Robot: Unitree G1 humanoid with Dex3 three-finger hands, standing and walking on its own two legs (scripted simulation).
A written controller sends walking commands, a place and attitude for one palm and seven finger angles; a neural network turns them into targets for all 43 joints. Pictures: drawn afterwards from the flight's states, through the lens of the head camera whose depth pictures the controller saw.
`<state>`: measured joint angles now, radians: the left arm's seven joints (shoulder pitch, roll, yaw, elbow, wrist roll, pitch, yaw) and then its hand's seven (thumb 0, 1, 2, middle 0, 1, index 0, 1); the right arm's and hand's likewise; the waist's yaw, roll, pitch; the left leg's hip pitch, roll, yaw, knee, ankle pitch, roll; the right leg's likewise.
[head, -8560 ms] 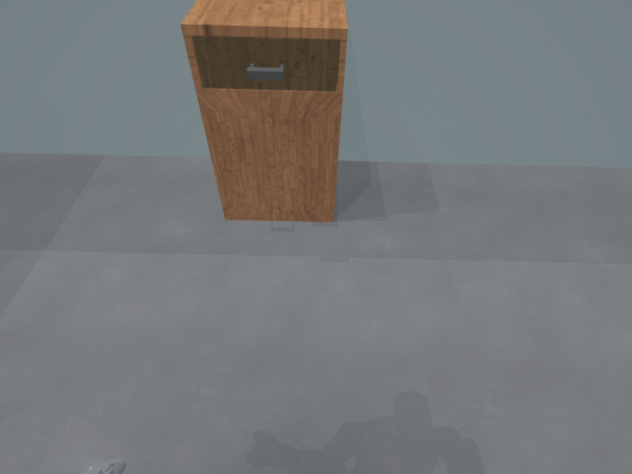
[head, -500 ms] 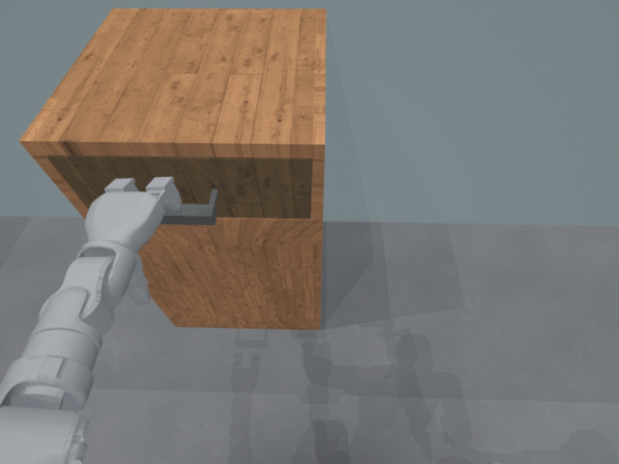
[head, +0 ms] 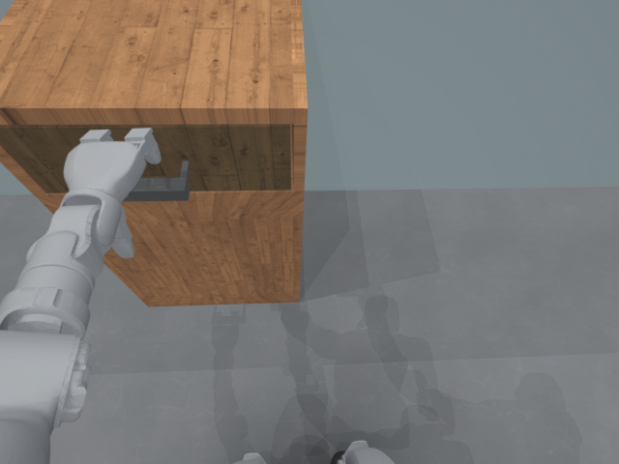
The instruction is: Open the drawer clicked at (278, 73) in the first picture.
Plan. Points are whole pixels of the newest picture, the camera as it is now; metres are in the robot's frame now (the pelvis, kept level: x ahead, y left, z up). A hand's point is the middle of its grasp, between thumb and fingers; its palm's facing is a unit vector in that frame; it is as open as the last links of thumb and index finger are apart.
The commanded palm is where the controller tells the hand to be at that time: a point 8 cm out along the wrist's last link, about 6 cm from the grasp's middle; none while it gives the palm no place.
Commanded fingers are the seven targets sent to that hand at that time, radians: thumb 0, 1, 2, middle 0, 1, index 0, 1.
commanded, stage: move the hooked fingers above the handle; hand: left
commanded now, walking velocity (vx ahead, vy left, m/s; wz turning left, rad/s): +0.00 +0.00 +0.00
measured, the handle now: (154, 178) +0.54 +0.23 -0.03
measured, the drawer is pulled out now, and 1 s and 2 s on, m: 0.00 0.00 0.00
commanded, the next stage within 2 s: lower the fingers behind the handle in 0.78 s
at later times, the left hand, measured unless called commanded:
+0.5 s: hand (124, 190) +0.48 +0.25 +0.02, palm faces -0.08 -0.03 -1.00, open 13.8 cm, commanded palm +0.47 +0.24 +0.08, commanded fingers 0.00 -0.50 0.30 -0.30 -1.20 -0.30 -1.20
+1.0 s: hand (131, 190) +0.48 +0.24 +0.01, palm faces -0.12 -0.03 -0.99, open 13.8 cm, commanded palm +0.48 +0.24 +0.07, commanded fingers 0.00 -0.50 0.30 -0.30 -1.20 -0.30 -1.20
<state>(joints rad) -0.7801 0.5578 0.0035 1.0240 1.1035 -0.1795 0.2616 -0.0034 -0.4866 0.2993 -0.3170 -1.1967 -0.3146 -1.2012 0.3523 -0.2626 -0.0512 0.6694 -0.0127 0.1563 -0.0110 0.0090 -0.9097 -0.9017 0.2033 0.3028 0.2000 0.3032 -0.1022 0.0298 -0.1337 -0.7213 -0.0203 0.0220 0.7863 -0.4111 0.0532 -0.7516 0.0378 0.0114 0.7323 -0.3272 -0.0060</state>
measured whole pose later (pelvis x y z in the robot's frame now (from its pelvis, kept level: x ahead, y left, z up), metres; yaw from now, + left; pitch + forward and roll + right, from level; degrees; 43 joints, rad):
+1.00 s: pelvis +0.01 -0.01 +0.00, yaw +0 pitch +21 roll -2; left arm -0.80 0.58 0.02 1.05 1.10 -0.17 0.25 0.00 -0.49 0.30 -0.32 -1.20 -0.31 -1.20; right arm 0.35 -0.26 -0.04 0.66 -0.02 0.16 -0.02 0.01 -0.91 -0.90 0.20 0.30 0.20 0.30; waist -0.11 0.03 -0.14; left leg -0.75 0.00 0.02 0.80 -0.43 0.04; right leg -0.78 0.05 0.01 0.74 -0.34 -0.02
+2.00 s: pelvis -0.02 +0.00 -0.04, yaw -1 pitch +26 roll -3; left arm -0.88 0.59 -0.01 1.13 1.13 -0.13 0.34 0.00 -0.49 0.30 -0.24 -1.27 -0.31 -1.20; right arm 0.36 -0.26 -0.02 0.67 -0.03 0.16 -0.02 0.01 -0.91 -0.90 0.20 0.30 0.20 0.30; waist -0.13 0.04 -0.18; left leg -0.99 -0.01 0.02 1.02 -0.48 0.06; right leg -1.01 0.05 0.00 0.95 -0.39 0.00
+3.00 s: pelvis -0.02 +0.00 -0.02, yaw -1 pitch +25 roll -3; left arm -0.86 0.64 0.04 1.05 1.09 -0.20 0.23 0.00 -0.49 0.30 -0.31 -1.23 -0.31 -1.20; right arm 0.39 -0.27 -0.01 0.66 -0.01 0.13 -0.04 0.01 -0.91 -0.90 0.20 0.30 0.20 0.30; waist -0.15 0.04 -0.14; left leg -0.94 0.00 0.01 0.95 -0.45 0.05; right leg -0.95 0.06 0.00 0.86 -0.34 -0.01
